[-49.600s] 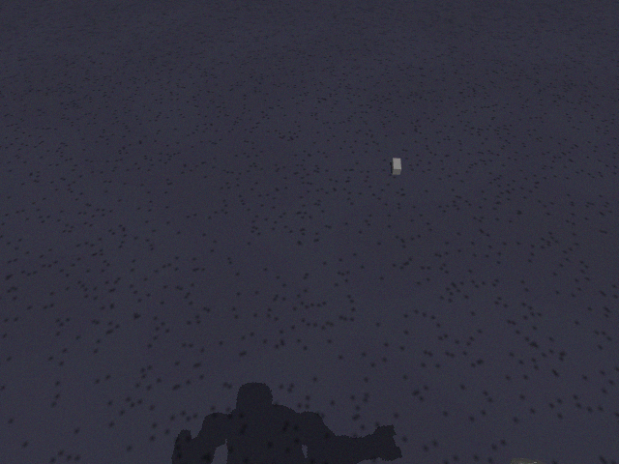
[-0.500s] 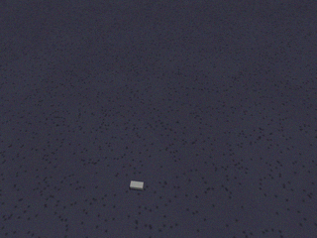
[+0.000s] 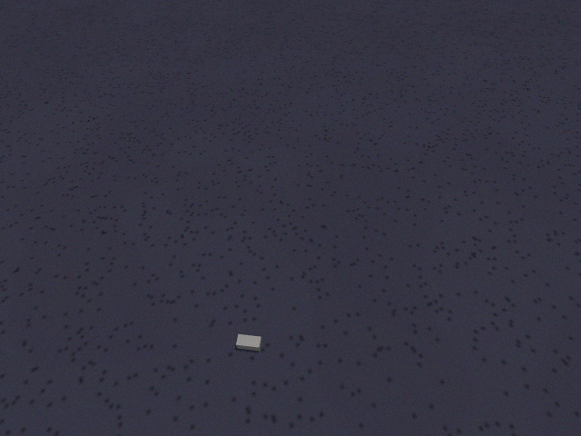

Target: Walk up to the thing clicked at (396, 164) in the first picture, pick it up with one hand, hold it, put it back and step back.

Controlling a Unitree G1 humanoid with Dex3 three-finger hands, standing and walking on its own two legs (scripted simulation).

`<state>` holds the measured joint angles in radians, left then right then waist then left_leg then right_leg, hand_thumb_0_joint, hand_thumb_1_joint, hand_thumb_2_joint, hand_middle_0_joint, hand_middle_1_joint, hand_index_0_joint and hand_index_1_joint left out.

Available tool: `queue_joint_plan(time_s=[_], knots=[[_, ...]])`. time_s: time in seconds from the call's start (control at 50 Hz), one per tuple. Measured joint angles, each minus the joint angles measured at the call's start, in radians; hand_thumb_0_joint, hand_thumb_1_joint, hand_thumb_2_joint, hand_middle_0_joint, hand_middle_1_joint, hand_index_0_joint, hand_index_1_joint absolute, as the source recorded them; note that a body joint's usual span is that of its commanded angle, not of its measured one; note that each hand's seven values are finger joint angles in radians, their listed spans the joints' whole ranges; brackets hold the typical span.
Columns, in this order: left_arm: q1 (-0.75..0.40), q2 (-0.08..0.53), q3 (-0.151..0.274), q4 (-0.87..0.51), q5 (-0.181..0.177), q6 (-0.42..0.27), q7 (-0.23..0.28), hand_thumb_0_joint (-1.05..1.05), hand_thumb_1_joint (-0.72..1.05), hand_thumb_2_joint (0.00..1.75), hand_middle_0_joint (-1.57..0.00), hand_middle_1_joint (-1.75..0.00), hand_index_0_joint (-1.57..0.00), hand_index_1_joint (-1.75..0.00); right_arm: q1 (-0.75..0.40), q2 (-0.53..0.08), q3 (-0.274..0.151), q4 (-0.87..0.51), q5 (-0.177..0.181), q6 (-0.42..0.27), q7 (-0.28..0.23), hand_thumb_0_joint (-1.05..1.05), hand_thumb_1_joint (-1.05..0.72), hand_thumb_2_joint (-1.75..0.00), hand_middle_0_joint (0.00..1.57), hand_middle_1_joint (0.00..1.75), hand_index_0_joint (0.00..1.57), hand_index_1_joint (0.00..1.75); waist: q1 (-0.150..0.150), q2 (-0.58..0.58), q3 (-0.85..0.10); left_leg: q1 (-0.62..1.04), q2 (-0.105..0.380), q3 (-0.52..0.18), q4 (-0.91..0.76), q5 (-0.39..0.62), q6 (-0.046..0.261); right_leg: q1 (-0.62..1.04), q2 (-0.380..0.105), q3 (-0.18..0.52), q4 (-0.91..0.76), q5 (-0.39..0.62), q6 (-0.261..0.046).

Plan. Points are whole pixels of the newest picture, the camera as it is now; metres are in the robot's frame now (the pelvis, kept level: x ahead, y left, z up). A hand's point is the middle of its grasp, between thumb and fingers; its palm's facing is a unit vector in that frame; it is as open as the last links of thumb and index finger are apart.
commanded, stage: stand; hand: left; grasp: from above
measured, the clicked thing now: (249, 342) +0.50 +0.19 -0.76
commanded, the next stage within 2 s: step back in 0.14 s
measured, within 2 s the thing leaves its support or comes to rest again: neither
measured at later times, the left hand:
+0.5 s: hand out of the picture +0.10 +0.32 -0.18, palm faces +0.01 -0.93 -0.37, open 7.4 cm
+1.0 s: hand out of the picture -0.05 +0.31 -0.15, palm faces -0.06 -0.91 -0.41, open 7.4 cm
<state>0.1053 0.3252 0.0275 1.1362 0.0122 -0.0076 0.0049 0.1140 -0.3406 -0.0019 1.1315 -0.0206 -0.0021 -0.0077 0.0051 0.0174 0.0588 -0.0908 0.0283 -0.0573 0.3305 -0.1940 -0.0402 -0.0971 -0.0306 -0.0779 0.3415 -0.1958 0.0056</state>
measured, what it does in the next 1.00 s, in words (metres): walks backwards: right foot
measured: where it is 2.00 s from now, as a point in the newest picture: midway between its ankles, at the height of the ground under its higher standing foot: outside the picture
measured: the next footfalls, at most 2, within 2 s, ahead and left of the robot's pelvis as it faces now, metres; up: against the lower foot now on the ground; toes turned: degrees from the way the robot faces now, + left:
right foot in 0.84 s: -0.11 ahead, -0.06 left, +0.00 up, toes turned -2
left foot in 1.18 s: -0.17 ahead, +0.18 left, +0.00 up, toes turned -3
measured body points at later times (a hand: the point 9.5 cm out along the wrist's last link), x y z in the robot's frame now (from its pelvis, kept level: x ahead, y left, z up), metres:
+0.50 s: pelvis -0.06 +0.05 -0.02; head +0.02 +0.08 +0.42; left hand +0.09 +0.37 -0.16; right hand +0.00 -0.27 -0.14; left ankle -0.05 +0.15 -0.75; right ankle -0.04 -0.10 -0.71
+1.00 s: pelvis -0.16 +0.05 -0.02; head -0.10 +0.03 +0.43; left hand -0.04 +0.35 -0.12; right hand -0.07 -0.27 -0.15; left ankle -0.15 +0.18 -0.67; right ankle -0.15 -0.06 -0.75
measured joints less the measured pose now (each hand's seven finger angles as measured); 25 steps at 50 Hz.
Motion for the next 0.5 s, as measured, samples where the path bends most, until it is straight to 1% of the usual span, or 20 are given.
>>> queue_joint_plan(time_s=[0.14,0.16,0.2,0.22,0.24,0.28,0.32,0.36,0.38,0.4,0.42,0.44,0.46,0.48,0.5], knots=[[0.004,0.003,-0.002,-0.001,-0.001,-0.002,-0.002,0.0,0.9,0.89,-0.2,-0.3,-0.2,-0.3,0.004,-0.001,0.001,0.0,0.001,0.0,0.002,0.0,-0.9,-0.9,0.21,0.3,0.2,0.3,0.0,0.0,0.0,-0.002,0.001,-0.001,-0.002,0.003,-0.002,-0.003,0.001,-0.001,0.002,0.001,-0.002],[0.004,0.003,0.005,-0.005,-0.005,-0.001,-0.004,0.0,0.9,0.89,-0.2,-0.3,-0.2,-0.3,0.002,-0.003,0.0,-0.005,0.003,0.005,0.005,0.0,-0.9,-0.9,0.21,0.3,0.2,0.3,-0.002,0.001,0.001,-0.015,0.002,-0.003,0.014,-0.002,0.0,-0.013,0.002,-0.002,0.01,-0.001,-0.002],[-0.004,0.004,0.022,-0.027,-0.014,0.002,-0.002,0.0,0.9,0.89,-0.2,-0.3,-0.2,-0.3,-0.013,-0.013,-0.007,-0.029,0.01,0.017,0.009,0.0,-0.9,-0.9,0.21,0.3,0.2,0.3,-0.007,0.008,0.027,-0.067,0.003,-0.005,0.091,-0.021,0.013,-0.042,0.005,-0.005,0.041,-0.007,-0.006],[-0.01,0.006,0.029,-0.04,-0.016,0.004,-0.001,0.0,0.9,0.89,-0.21,-0.3,-0.2,-0.3,-0.021,-0.018,-0.011,-0.044,0.014,0.021,0.01,0.0,-0.9,-0.9,0.21,0.3,0.2,0.3,-0.01,0.009,0.046,-0.102,0.001,0.0,0.147,-0.026,0.026,-0.056,0.003,-0.006,0.059,-0.01,-0.008],[-0.016,0.008,0.034,-0.055,-0.014,0.008,0.001,0.0,0.9,0.89,-0.21,-0.3,-0.2,-0.3,-0.026,-0.025,-0.017,-0.06,0.017,0.027,0.01,0.0,-0.9,-0.9,0.21,0.3,0.2,0.3,-0.01,0.008,0.063,-0.141,-0.009,0.001,0.227,-0.069,0.04,-0.072,-0.002,-0.004,0.078,-0.014,-0.009],[-0.023,0.013,0.042,-0.087,-0.003,0.016,0.005,0.0,0.9,0.89,-0.21,-0.3,-0.2,-0.3,-0.028,-0.039,-0.03,-0.095,0.017,0.043,0.014,0.0,-0.9,-0.9,0.21,0.3,0.2,0.3,-0.006,0.0,0.087,-0.211,-0.044,-0.002,0.412,-0.196,0.064,-0.107,-0.017,0.009,0.118,-0.022,-0.008],[-0.031,0.022,0.046,-0.113,0.006,0.025,0.01,0.0,0.9,0.89,-0.21,-0.3,-0.2,-0.3,-0.019,-0.05,-0.041,-0.128,0.021,0.052,0.017,0.0,-0.9,-0.9,0.21,0.3,0.2,0.3,-0.012,-0.008,0.099,-0.25,-0.064,-0.002,0.523,-0.256,0.081,-0.141,-0.031,0.016,0.154,-0.029,0.0],[-0.044,0.038,0.047,-0.14,0.012,0.033,0.015,0.0,0.9,0.89,-0.21,-0.3,-0.2,-0.3,-0.001,-0.057,-0.046,-0.153,0.021,0.052,0.016,0.0,-0.9,-0.9,0.21,0.3,0.2,0.3,-0.022,-0.019,0.105,-0.248,-0.06,0.008,0.507,-0.253,0.085,-0.177,-0.045,0.016,0.196,-0.041,0.015],[-0.054,0.046,0.047,-0.155,0.011,0.036,0.016,0.0,0.9,0.89,-0.21,-0.3,-0.2,-0.3,0.01,-0.06,-0.049,-0.16,0.017,0.049,0.016,0.0,-0.9,-0.9,0.21,0.3,0.2,0.3,-0.027,-0.024,0.107,-0.231,-0.052,0.015,0.449,-0.218,0.084,-0.197,-0.051,0.014,0.226,-0.052,0.022],[-0.063,0.054,0.046,-0.172,0.008,0.041,0.017,0.0,0.9,0.89,-0.21,-0.3,-0.2,-0.3,0.024,-0.065,-0.052,-0.165,0.011,0.045,0.015,0.0,-0.9,-0.9,0.21,0.3,0.2,0.3,-0.033,-0.025,0.108,-0.206,-0.042,0.02,0.365,-0.148,0.082,-0.219,-0.057,0.01,0.262,-0.067,0.03],[-0.077,0.062,0.047,-0.188,0.002,0.046,0.017,0.0,0.9,0.89,-0.21,-0.3,-0.2,-0.3,0.033,-0.064,-0.059,-0.165,0.0,0.041,0.013,0.0,-0.9,-0.9,0.21,0.3,0.2,0.3,-0.034,-0.035,0.115,-0.19,-0.047,0.023,0.322,-0.156,0.066,-0.244,-0.068,0.013,0.307,-0.085,0.03],[-0.094,0.071,0.051,-0.202,-0.003,0.052,0.019,0.0,0.9,0.89,-0.21,-0.3,-0.2,-0.3,0.034,-0.054,-0.062,-0.162,-0.011,0.04,0.01,0.0,-0.9,-0.9,0.21,0.3,0.2,0.3,-0.025,-0.057,0.133,-0.194,-0.059,0.036,0.33,-0.164,0.065,-0.27,-0.064,0.053,0.361,-0.151,0.013],[-0.105,0.075,0.054,-0.213,-0.007,0.056,0.024,0.0,0.9,0.89,-0.2,-0.3,-0.2,-0.3,0.036,-0.046,-0.06,-0.163,-0.014,0.041,0.012,0.0,-0.9,-0.9,0.21,0.3,0.2,0.3,-0.022,-0.066,0.146,-0.202,-0.061,0.041,0.342,-0.164,0.069,-0.294,-0.027,0.11,0.428,-0.247,-0.002],[-0.112,0.077,0.055,-0.218,-0.008,0.06,0.029,0.0,0.9,0.89,-0.2,-0.3,-0.2,-0.3,0.039,-0.04,-0.056,-0.165,-0.015,0.04,0.015,0.0,-0.9,-0.9,0.21,0.3,0.2,0.3,-0.027,-0.066,0.154,-0.209,-0.059,0.036,0.344,-0.156,0.074,-0.315,0.019,0.156,0.507,-0.321,-0.013],[-0.116,0.079,0.054,-0.221,-0.01,0.064,0.032,0.0,0.9,0.89,-0.2,-0.3,-0.2,-0.3,0.042,-0.032,-0.051,-0.168,-0.015,0.04,0.014,0.0,-0.9,-0.9,0.21,0.3,0.2,0.3,-0.034,-0.066,0.157,-0.213,-0.057,0.032,0.334,-0.143,0.077,-0.336,0.06,0.19,0.59,-0.359,-0.022]])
